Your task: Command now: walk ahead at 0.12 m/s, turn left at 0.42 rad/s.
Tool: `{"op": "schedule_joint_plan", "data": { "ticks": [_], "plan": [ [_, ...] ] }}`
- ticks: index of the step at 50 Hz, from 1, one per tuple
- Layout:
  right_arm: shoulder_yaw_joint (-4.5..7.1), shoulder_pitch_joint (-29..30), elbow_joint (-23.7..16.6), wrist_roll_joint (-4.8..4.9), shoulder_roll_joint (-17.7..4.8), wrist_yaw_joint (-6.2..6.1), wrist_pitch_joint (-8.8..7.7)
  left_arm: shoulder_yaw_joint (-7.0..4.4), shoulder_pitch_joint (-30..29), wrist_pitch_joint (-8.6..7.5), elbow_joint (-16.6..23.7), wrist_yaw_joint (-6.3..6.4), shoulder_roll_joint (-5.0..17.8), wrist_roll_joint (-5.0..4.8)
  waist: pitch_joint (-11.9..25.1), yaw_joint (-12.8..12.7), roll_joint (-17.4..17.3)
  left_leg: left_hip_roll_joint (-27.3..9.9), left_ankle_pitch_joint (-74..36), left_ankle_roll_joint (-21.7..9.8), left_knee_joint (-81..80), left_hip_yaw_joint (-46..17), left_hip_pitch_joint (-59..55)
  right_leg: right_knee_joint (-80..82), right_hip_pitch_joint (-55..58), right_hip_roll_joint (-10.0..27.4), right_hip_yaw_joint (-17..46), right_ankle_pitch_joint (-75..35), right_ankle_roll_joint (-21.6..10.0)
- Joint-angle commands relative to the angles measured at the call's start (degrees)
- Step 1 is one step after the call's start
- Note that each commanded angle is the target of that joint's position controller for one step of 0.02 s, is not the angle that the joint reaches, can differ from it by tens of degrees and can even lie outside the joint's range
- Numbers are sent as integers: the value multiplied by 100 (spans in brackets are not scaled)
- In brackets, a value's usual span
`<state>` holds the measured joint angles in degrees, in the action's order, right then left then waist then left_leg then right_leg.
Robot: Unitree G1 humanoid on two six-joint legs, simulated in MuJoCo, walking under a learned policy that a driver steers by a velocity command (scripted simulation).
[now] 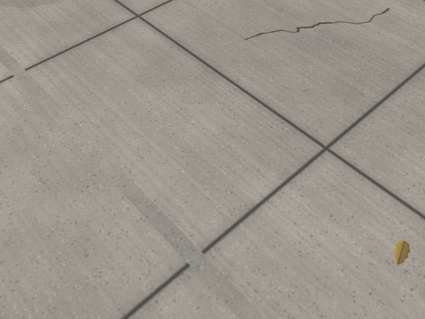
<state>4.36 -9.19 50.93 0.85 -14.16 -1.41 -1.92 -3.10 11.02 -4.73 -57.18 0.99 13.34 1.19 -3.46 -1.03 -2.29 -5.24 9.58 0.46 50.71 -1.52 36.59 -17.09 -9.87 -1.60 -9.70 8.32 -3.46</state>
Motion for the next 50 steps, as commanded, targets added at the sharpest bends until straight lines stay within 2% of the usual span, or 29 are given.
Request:
{"op": "schedule_joint_plan", "data": {
  "ticks": [1,6,7,8,9,10,11,12,13,14,17,22,25,28,31,32,33,34,35,36,37,38,39,41,43,45,46,48,50],
  "plan": [
    [64,-269,-311,-12,-274,99,67,-197,-394,54,428,165,1006,-73,618,150,683,-28,-516,27,-590,180,-934,426,-101,1642,277,-2593,-944],
    [166,71,-749,-12,-449,259,143,-286,-328,308,482,226,1160,-238,481,107,729,167,320,-236,-1366,418,-834,-388,550,1985,408,-2106,-661],
    [188,-69,-757,-10,-443,289,125,-291,-403,350,526,241,1149,-280,527,227,683,291,80,-343,-1833,547,-1116,-776,566,1915,318,-2168,-494],
    [271,-351,-718,-41,-613,273,95,-280,-227,376,501,237,1056,-278,707,333,436,460,-584,-513,-2352,520,-1746,-1498,431,1638,132,-2181,-223],
    [475,-739,-718,-77,-1250,175,72,-241,-20,371,576,209,911,-134,1038,376,-562,-164,-2939,-866,-2614,-562,-2755,-2927,-347,1108,-167,-1155,232],
    [548,-880,-820,-170,-1767,92,90,-115,-58,334,825,130,517,94,1284,126,-1738,-1480,-5151,-1967,-2474,-2564,-4017,-4745,-2306,94,-34,3019,675],
    [412,-1066,-867,-217,-1386,168,24,-123,-223,297,885,57,651,-15,2086,363,-1053,-1681,-4192,-2374,-2705,-3079,-4198,-5546,-2624,-21,1182,3329,590],
    [385,-718,-984,-184,-1254,189,-34,-172,-531,291,960,34,823,-208,1738,328,-614,-1411,-3585,-2139,-2827,-2583,-3933,-5758,-2906,127,1356,2871,490],
    [365,-317,-1073,-81,-1157,150,-42,-197,-592,318,921,73,859,-227,1417,186,-218,-1100,-2897,-1780,-2885,-2125,-3585,-5539,-2996,277,1389,2338,465],
    [315,-73,-1152,-12,-1012,108,-2,-235,-653,361,882,135,938,-150,1237,122,-37,-937,-2400,-1569,-2978,-1904,-3214,-5228,-2903,391,1410,2005,488],
    [300,-3,-1248,-91,-1025,17,85,-250,-570,432,910,169,839,-121,1169,-35,-317,-591,-1991,-1461,-3144,-1643,-2610,-4556,-2309,254,1336,1504,552],
    [350,-91,-1365,-51,-1187,-93,151,-197,-721,437,963,201,707,-137,1170,106,-475,-476,-1003,-1393,-3182,-1892,-2596,-3311,-2076,108,1452,1188,724],
    [341,-16,-1452,-71,-1187,-104,209,-204,-772,406,1003,163,757,-160,1046,162,-610,-390,-309,-1329,-3250,-2151,-2359,-2823,-1793,29,1485,1116,735],
    [329,37,-1538,-76,-1179,-98,257,-219,-663,323,1024,96,825,-190,1029,169,-736,-348,-308,-1272,-3181,-2483,-2414,-2298,-1509,-38,1507,1212,666],
    [303,212,-1652,-10,-1166,-123,334,-254,-194,233,939,-1,877,-205,1054,-79,-743,-148,-602,-1059,-2890,-2598,-2316,-1047,-733,-66,1370,705,487],
    [267,184,-1673,19,-1080,-143,365,-296,101,224,851,-28,996,-172,1090,-184,-613,52,-389,-831,-2648,-2384,-2063,-454,-175,177,1384,174,368],
    [181,-16,-1700,-15,-777,-148,383,-379,241,249,857,-18,1371,-53,1147,-64,257,547,721,-523,-1668,-1797,-1309,-123,496,1259,2315,-1,8],
    [180,-114,-1902,17,-704,-126,322,-441,25,307,912,4,1790,98,821,233,1859,1555,2479,-227,-569,-716,-144,140,484,2281,3774,-1116,-955],
    [301,-77,-1845,-99,-1190,-91,234,-366,-209,279,1114,18,1473,187,805,118,1628,1205,2670,-19,772,-960,-111,185,72,2656,4124,-1283,-1445],
    [383,-231,-1683,-58,-1371,-61,237,-299,-561,271,1255,51,1205,113,754,254,1150,1132,2248,26,1320,-1024,-213,36,-32,2296,3463,-1305,-1233],
    [373,-389,-1508,-58,-1249,-76,290,-260,-778,277,1298,57,1058,-2,639,345,924,1114,1921,127,1534,-938,-258,-93,-60,1847,2875,-1221,-910],
    [330,-440,-1449,-96,-1090,-97,339,-220,-757,279,1306,63,963,-105,582,289,905,1115,1667,226,1752,-913,-177,-137,25,1663,2623,-1218,-795],
    [272,-444,-1437,-88,-905,-89,366,-182,-662,294,1273,72,924,-132,536,256,888,1121,1546,306,1849,-863,-253,-149,-3,1553,2414,-1425,-812],
    [171,-222,-1532,-29,-708,-79,357,-157,-430,342,1200,83,897,-103,507,130,1009,1018,1373,394,1235,-589,-375,-134,162,1355,2073,-1460,-835],
    [66,40,-1628,-49,-550,-69,333,-151,-294,374,1148,100,940,-96,581,-11,1184,732,1332,454,122,-325,-712,-210,395,1308,1937,-1463,-810],
    [-37,215,-1664,-34,-400,-13,311,-189,-34,400,1067,77,1115,-141,622,-231,1384,586,1432,417,-916,82,-1406,31,158,1281,1958,60,-789],
    [-13,272,-1671,12,-521,9,295,-238,120,411,1032,55,1309,-174,498,-329,1481,677,1525,381,-1196,279,-1585,162,2,1345,2125,816,-828],
    [32,87,-1571,62,-675,36,220,-258,167,414,1026,22,1437,-249,271,-222,1375,767,1027,158,-2145,441,-2097,229,-301,1420,2350,1683,-824],
    [52,-311,-1371,61,-678,30,123,-182,185,358,1005,-22,1238,-276,227,35,1118,744,620,-181,-3037,362,-3042,31,-752,1312,2330,1752,-625]
  ]
}}
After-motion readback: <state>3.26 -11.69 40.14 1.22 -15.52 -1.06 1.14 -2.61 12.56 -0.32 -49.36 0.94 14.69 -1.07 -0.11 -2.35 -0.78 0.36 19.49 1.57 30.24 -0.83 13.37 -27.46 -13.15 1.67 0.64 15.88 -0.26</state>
